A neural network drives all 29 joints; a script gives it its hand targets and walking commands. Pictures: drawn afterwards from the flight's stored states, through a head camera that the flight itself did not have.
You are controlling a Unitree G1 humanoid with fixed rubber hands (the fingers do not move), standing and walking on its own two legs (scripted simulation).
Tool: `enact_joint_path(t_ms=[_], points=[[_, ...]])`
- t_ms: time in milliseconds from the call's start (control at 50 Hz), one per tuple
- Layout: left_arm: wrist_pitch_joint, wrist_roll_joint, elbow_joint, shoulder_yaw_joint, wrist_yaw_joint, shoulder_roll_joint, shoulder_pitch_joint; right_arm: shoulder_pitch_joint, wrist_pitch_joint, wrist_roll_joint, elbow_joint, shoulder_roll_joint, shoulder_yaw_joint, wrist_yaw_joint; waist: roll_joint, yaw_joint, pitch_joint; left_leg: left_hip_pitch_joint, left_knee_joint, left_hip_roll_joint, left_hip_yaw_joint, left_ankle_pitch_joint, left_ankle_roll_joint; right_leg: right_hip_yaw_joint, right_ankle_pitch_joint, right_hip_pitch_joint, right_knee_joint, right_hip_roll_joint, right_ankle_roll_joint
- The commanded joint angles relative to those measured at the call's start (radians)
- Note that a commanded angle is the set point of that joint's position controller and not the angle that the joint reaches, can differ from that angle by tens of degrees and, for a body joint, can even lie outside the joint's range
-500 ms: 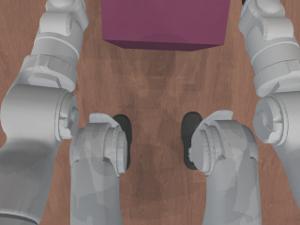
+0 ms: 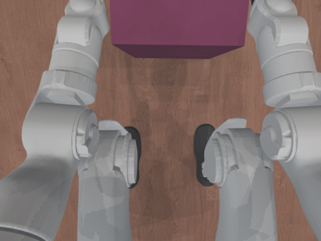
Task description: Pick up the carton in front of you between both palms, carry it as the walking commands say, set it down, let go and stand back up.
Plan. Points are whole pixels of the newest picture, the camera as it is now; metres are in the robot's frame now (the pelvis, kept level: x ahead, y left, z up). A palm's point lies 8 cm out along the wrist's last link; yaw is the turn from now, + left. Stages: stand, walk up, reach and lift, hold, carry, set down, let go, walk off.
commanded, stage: reach and lift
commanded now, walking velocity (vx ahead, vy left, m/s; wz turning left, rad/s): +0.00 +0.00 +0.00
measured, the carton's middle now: (175, 3) +0.55 -0.01 -0.22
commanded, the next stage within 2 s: none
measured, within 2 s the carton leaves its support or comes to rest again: neither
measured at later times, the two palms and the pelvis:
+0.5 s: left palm out of the picture +0.50 +0.14 +0.05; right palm out of the picture +0.49 -0.16 +0.05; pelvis -0.02 +0.00 +0.11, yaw +0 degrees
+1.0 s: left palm out of the picture +0.46 +0.14 +0.21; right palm out of the picture +0.45 -0.16 +0.21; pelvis +0.03 +0.00 +0.24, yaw +1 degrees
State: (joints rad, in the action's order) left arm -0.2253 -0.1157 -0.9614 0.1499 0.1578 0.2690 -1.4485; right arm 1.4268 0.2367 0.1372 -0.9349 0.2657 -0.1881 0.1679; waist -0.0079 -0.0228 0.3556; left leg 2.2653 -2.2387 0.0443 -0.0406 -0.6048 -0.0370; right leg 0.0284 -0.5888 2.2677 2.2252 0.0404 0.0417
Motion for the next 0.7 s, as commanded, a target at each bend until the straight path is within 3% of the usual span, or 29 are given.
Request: enact_joint_path(t_ms=[0, 80, 180, 240, 300, 420, 520, 680], points=[[-0.031, -0.086, 0.439, -0.395, -0.293, -1.158, -0.635, 0.628, 0.032, 0.101, 0.398, -1.142, 0.385, -0.323, 0.057, -0.008, -1.999, -0.952, 0.204, 0.109, 0.128, 0.647, 0.014, -0.137, 0.632, -0.861, -0.193, 0.11, -0.012], [-0.08, -0.004, 0.339, -0.332, -0.302, -1.238, -0.453, 0.542, 0.072, 0.014, 0.374, -1.211, 0.375, -0.337, 0.034, 0.009, -1.797, -0.833, 0.287, 0.12, 0.129, 0.531, 0.014, -0.145, 0.5, -0.751, -0.282, 0.119, -0.008], [-0.112, 0.157, 0.122, -0.127, -0.343, -1.222, -0.362, 0.399, 0.112, -0.162, 0.122, -1.209, 0.148, -0.36, 0.024, -0.006, -1.27, -0.527, 0.437, 0.118, 0.126, 0.188, 0.031, -0.124, 0.198, -0.554, -0.442, 0.12, -0.03], [-0.115, 0.202, 0.111, -0.064, -0.356, -1.213, -0.387, 0.406, 0.114, -0.232, 0.108, -1.21, 0.079, -0.362, 0.02, -0.014, -1.283, -0.536, 0.491, 0.123, 0.13, 0.149, 0.032, -0.122, 0.161, -0.589, -0.502, 0.122, -0.031], [-0.119, 0.219, 0.12, -0.04, -0.359, -1.213, -0.42, 0.434, 0.119, -0.248, 0.11, -1.22, 0.064, -0.364, 0.027, -0.008, -1.337, -0.589, 0.544, 0.126, 0.13, 0.116, 0.033, -0.118, 0.129, -0.63, -0.547, 0.124, -0.033], [-0.155, 0.208, 0.175, -0.079, -0.366, -1.261, -0.443, 0.46, 0.153, -0.229, 0.167, -1.262, 0.112, -0.384, 0.028, 0.001, -1.526, -0.732, 0.628, 0.125, 0.129, 0.116, 0.029, -0.122, 0.125, -0.752, -0.616, 0.118, -0.026], [-0.196, 0.18, 0.231, -0.15, -0.377, -1.334, -0.358, 0.41, 0.191, -0.184, 0.247, -1.33, 0.208, -0.406, 0.007, 0.015, -1.697, -0.902, 0.69, 0.127, 0.128, 0.228, 0.022, -0.131, 0.224, -0.888, -0.673, 0.125, -0.011], [-0.191, 0.155, 0.289, -0.247, -0.391, -1.398, -0.159, 0.192, 0.188, -0.156, 0.295, -1.392, 0.287, -0.411, -0.002, 0.006, -1.58, -0.991, 0.796, 0.13, 0.103, 0.347, 0.012, -0.103, 0.355, -1.017, -0.781, 0.13, -0.01]])
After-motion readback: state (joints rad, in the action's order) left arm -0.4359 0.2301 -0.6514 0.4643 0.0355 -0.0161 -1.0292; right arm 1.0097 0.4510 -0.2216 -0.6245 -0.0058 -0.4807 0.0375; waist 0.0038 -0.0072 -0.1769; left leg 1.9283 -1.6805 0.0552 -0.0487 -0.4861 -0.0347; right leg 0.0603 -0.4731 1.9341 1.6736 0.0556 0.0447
